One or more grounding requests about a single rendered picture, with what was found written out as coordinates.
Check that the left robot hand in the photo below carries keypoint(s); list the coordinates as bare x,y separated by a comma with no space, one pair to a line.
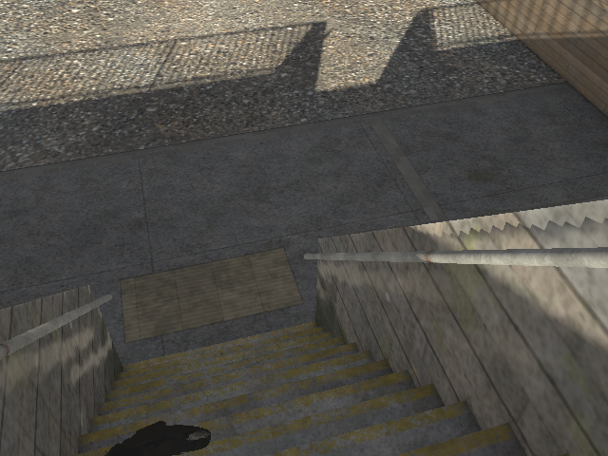
161,440

